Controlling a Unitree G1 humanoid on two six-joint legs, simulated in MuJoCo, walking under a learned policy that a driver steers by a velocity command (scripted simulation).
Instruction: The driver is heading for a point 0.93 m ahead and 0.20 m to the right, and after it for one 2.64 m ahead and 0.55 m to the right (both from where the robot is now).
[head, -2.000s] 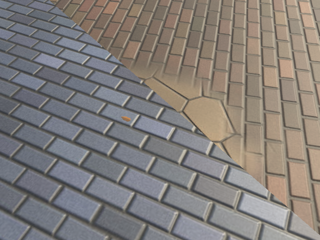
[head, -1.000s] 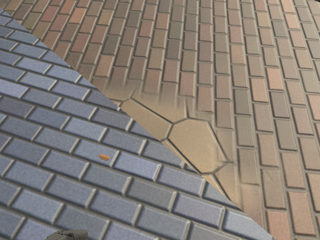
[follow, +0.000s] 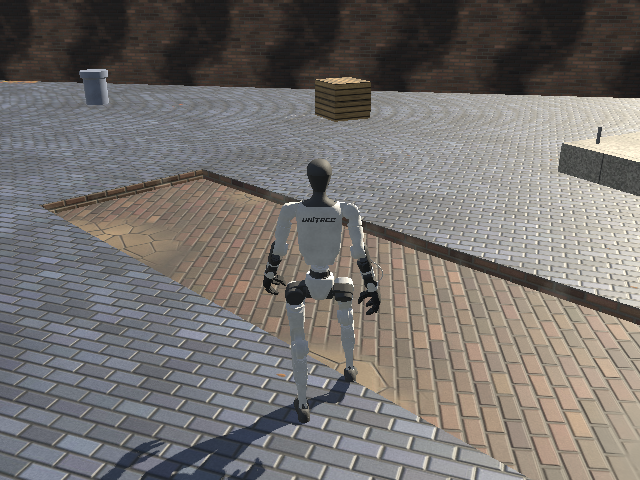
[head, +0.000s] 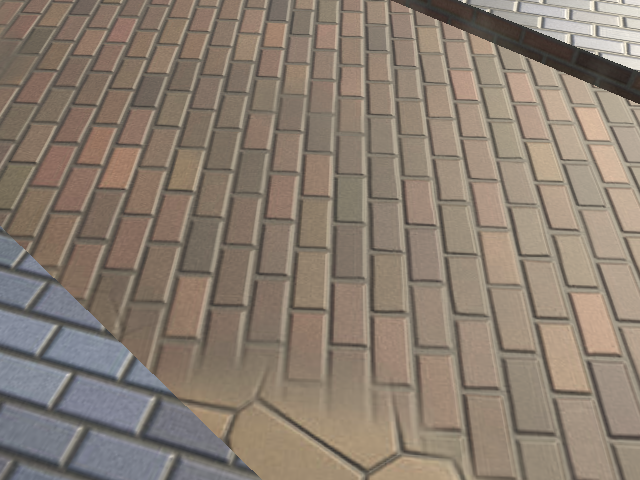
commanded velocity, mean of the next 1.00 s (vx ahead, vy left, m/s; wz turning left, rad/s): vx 0.40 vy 0.00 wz -0.34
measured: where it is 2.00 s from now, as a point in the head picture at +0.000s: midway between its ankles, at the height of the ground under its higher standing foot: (351, 462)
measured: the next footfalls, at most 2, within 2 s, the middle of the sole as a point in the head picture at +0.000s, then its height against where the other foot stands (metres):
right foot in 0.14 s outside the picture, level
left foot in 0.68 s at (302, 446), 0.12 m lower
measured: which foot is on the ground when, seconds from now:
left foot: down 0.00-0.18, up 0.20-0.66, down 0.68-1.00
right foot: up 0.00-0.12, down 0.14-0.68, up 0.70-1.00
